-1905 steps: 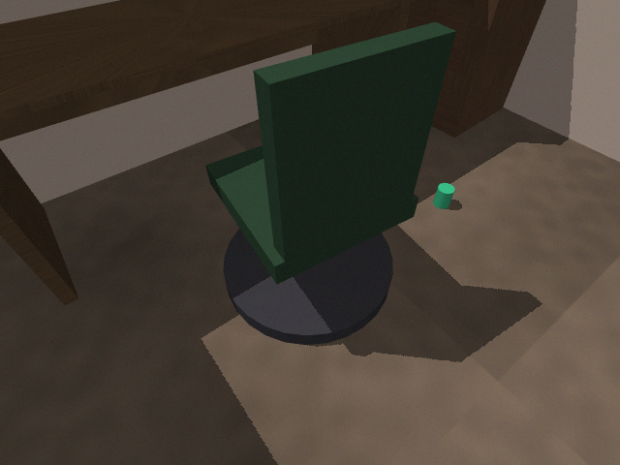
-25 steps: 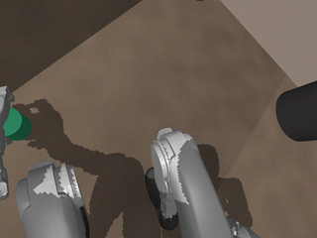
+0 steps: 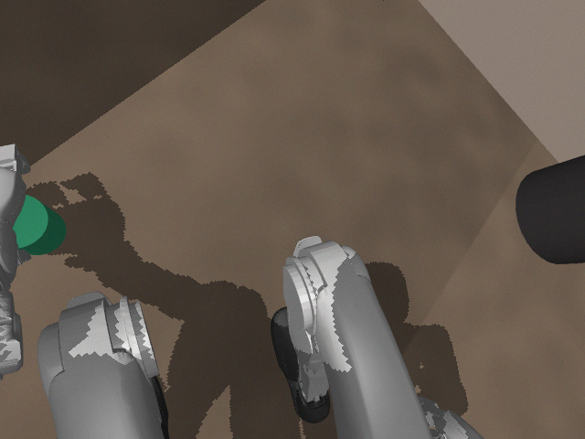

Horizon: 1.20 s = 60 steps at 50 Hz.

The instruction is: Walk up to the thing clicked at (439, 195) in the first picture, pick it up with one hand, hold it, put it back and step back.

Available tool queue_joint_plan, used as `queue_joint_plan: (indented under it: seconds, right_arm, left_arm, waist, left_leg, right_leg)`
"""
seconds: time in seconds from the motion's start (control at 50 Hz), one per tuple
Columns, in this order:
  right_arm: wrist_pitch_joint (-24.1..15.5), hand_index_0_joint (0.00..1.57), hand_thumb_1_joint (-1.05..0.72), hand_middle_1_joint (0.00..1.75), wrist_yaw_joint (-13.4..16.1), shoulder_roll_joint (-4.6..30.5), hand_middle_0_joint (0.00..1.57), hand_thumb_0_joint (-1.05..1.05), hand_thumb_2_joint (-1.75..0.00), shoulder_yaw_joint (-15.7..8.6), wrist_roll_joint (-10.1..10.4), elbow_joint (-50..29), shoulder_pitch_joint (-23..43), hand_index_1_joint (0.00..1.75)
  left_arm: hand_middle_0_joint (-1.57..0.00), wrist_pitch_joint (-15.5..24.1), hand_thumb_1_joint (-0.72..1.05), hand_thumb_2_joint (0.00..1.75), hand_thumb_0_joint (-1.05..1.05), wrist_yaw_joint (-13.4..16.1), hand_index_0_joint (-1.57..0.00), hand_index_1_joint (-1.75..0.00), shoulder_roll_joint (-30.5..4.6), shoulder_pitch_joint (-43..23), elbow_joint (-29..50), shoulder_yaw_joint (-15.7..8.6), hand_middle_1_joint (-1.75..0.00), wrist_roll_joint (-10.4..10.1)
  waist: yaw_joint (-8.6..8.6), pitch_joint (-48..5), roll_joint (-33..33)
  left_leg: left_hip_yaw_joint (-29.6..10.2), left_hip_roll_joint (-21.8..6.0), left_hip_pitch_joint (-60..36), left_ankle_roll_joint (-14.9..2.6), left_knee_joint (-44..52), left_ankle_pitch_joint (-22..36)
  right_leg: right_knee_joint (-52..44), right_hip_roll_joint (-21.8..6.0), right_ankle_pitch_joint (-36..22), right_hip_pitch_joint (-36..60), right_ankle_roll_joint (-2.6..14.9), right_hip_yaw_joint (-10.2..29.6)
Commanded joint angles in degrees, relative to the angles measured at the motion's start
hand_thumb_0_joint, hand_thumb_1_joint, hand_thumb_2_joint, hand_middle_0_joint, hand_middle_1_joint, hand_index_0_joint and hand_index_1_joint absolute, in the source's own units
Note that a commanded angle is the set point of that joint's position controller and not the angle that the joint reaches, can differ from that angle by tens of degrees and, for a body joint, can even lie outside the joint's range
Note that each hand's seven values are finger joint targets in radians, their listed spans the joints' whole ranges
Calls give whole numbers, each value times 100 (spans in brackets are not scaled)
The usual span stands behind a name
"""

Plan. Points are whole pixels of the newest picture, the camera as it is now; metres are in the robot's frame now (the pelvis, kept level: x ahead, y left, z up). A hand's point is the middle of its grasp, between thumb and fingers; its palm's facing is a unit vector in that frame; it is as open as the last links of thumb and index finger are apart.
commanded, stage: open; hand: left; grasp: from above
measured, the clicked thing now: (28, 226) +0.43 +0.27 -0.26
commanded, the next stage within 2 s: withdraw in 0.08 s
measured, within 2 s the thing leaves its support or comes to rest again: neither
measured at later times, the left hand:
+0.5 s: hand out of the picture +0.44 +0.29 -0.16, palm faces -0.29 -0.08 -0.95, open 14.2 cm
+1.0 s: hand out of the picture +0.40 +0.28 -0.10, palm faces -0.50 -0.07 -0.87, open 14.1 cm
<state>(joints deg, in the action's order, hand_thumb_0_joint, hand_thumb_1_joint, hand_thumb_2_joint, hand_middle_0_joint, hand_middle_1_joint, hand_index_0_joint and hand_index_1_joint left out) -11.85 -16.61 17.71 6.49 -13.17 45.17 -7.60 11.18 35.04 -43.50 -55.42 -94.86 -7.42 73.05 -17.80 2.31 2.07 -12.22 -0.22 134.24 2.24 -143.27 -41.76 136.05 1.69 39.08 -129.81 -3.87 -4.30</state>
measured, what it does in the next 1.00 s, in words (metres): rises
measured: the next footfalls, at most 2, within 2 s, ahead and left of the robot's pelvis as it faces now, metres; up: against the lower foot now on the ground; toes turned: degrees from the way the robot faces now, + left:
none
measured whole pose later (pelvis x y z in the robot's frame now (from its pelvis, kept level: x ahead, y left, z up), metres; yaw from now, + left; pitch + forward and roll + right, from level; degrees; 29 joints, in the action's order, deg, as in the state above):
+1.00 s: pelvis -0.02 -0.01 +0.06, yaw +5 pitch +33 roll -6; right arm -0.4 -5.9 19.4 1.5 -6.4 40.4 -7.6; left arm 15.8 17.1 -37.0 -53.9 -79.7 2.2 72.3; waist -12.2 -5.4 1.7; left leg -8.0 0.1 125.9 2.2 -129.7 -36.8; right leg 125.9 -0.4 36.2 -122.6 -2.1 -2.1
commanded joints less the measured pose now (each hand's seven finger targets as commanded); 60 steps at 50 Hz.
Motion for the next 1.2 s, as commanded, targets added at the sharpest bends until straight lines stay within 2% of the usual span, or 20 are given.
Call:
queue_joint_plan:
  seconds: [0.0,0.1,0.12,0.2,0.22,0.32,0.38,0.42,0.46,0.5,0.58,0.64,0.74,0.8,0.88,0.9,0.96,1.04,1.1,1.18]
  right_arm:
    - [-11,20,-89,30,35,1637,20,0,-90,-454,31,89,-1252,30]
    - [0,20,-89,30,70,1646,20,0,-90,-454,35,28,-1211,30]
    - [-3,20,-89,30,63,1586,20,0,-90,-425,21,35,-1219,30]
    - [-24,20,-90,30,95,1670,20,0,-90,-455,-5,-7,-1210,30]
    - [-1,20,-91,30,112,1652,20,0,-90,-473,33,13,-1164,30]
    - [5,20,-91,30,84,1625,20,0,-90,-620,58,-11,-1146,30]
    - [159,20,-92,30,125,1580,20,0,-91,-874,313,-210,-1002,30]
    - [290,20,-92,30,184,1521,20,0,-91,-1013,466,-283,-893,30]
    - [456,20,-92,30,270,1471,20,0,-91,-1146,607,-266,-1050,30]
    - [638,20,-91,30,358,1416,20,0,-91,-1187,701,-258,-1216,30]
    - [843,20,-92,30,509,1174,20,0,-91,-1162,762,-287,-1366,30]
    - [931,20,-92,30,686,1190,20,0,-91,-1178,880,-460,-1285,30]
    - [1025,20,-91,30,1013,1236,20,0,-90,-1053,931,-625,-1203,30]
    - [1058,20,-91,30,1130,1157,20,0,-90,-937,895,-610,-1175,30]
    - [1103,20,-91,30,1109,1074,20,0,-90,-793,746,-568,-960,30]
    - [1107,20,-91,30,1094,1105,20,0,-90,-796,710,-544,-981,30]
    - [1076,20,-91,30,1092,1133,20,0,-90,-740,569,-476,-952,30]
    - [938,20,-91,30,1062,1291,20,0,-90,-801,435,-398,-1048,30]
    - [831,20,-91,30,1043,1332,20,0,-90,-865,370,-365,-1035,30]
    - [763,20,-90,30,1001,1339,20,0,-90,-934,415,-469,-1092,30]
  left_arm:
    - [-9,5,-46,111,0,200,-10,-113,-1168,-1771,540,53,-114,-16]
    - [-9,26,-47,108,0,268,-9,-112,-1413,-1681,639,-180,-113,-18]
    - [-8,-5,-45,105,0,244,-10,-112,-1183,-1574,347,-37,-114,-42]
    - [-6,37,-52,98,0,186,-8,-102,-1283,-1845,541,-7,-104,-9]
    - [-6,23,-53,99,0,196,-7,-103,-1318,-1739,632,-62,-104,-32]
    - [-7,-66,-54,99,0,197,-7,-102,-1395,-1683,1497,-181,-103,-89]
    - [-7,-263,-56,100,0,127,-7,-102,-1486,-952,2791,-385,-102,-387]
    - [-7,-494,-56,100,0,21,-7,-101,-1276,-643,3281,-290,-100,-599]
    - [-8,-733,-57,101,0,-224,-7,-100,-1141,-790,3677,-150,-99,-635]
    - [-9,-914,-55,100,0,-536,-7,-99,-1379,-1150,3904,-207,-98,-653]
    - [-7,-1065,-58,103,0,-1443,-6,-103,-146,-677,2969,577,-101,-951]
    - [-8,-956,-58,104,0,-2209,-6,-104,237,-237,2650,986,-102,-1276]
    - [-8,-424,-55,103,0,-2808,-7,-104,129,-824,2956,1116,-103,-1283]
    - [-10,31,-54,102,0,-2622,-9,-102,-435,-1278,3143,844,-101,-1005]
    - [-8,452,-55,102,0,-1901,-7,-102,-528,-1683,2669,769,-101,-338]
    - [-7,491,-55,102,0,-1681,-7,-102,-665,-1854,2562,634,-102,-171]
    - [-7,479,-55,102,0,-1064,-7,-102,-446,-2021,1721,683,-102,113]
    - [-7,256,-56,101,0,-447,-7,-103,-1027,-2448,1572,307,-102,374]
    - [-8,-20,-55,100,0,-182,-8,-101,-1254,-2533,1667,52,-101,363]
    - [-7,-363,-54,99,0,-189,-8,-100,-1507,-2549,2354,-113,-101,-8]
  waist:
    - [-273,-3731,-2049]
    - [-117,-3780,-2031]
    - [-154,-3621,-1934]
    - [-276,-3608,-1979]
    - [-94,-3755,-2126]
    - [37,-4282,-2675]
    - [596,-5332,-3203]
    - [717,-5361,-3117]
    - [647,-5338,-2818]
    - [647,-5439,-2464]
    - [413,-4381,-1335]
    - [413,-3690,-559]
    - [383,-3400,-48]
    - [599,-3729,-499]
    - [512,-3943,-1251]
    - [508,-4092,-1442]
    - [345,-3945,-1591]
    - [343,-4354,-2230]
    - [352,-4568,-2445]
    - [418,-5467,-2591]
  left_leg:
    - [777,-9,-2719,-324,1364,1200]
    - [805,-5,-2590,-334,1412,1227]
    - [825,12,-2449,-356,1403,1065]
    - [779,3,-2567,-341,1388,992]
    - [774,9,-2691,-313,1486,997]
    - [820,5,-3283,-241,1588,1260]
    - [938,-1,-3869,-181,1939,1613]
    - [1031,-1,-3901,-174,2101,1609]
    - [1100,-21,-3889,-239,2251,1493]
    - [1160,-5,-3692,-324,2272,1525]
    - [1015,56,-3057,-427,2585,972]
    - [974,85,-2718,-483,2826,644]
    - [1074,139,-2540,-505,2717,827]
    - [1137,146,-2763,-472,2658,953]
    - [1099,128,-3179,-363,2609,1000]
    - [1092,136,-3322,-338,2596,1012]
    - [1067,169,-3250,-319,2587,773]
    - [1069,170,-3587,-258,2595,698]
    - [1101,169,-3668,-268,2550,609]
    - [1163,136,-3938,-294,2479,707]
  right_leg:
    - [-1238,200,-1487,1967,505,-794]
    - [-1283,203,-1469,2120,511,-762]
    - [-1303,203,-1319,2052,502,-749]
    - [-1253,182,-1227,1873,503,-818]
    - [-1259,188,-1189,1874,531,-795]
    - [-1157,139,-1442,1904,550,-782]
    - [-1207,100,-1726,2223,643,-605]
    - [-1289,50,-1770,2093,663,-494]
    - [-1640,71,-1760,2204,644,-360]
    - [-1917,77,-1797,2504,598,-239]
    - [-2379,96,-1125,2566,572,-277]
    - [-2690,79,-762,2815,559,-239]
    - [-2966,15,-857,3132,587,-115]
    - [-2837,-14,-923,3048,604,-37]
    - [-2387,9,-1002,2462,608,-148]
    - [-2303,3,-978,2334,626,-178]
    - [-2192,1,-752,1883,636,-302]
    - [-1935,-54,-727,1660,642,-400]
    - [-1803,-100,-708,1540,605,-395]
    - [-1934,-85,-777,1903,637,-287]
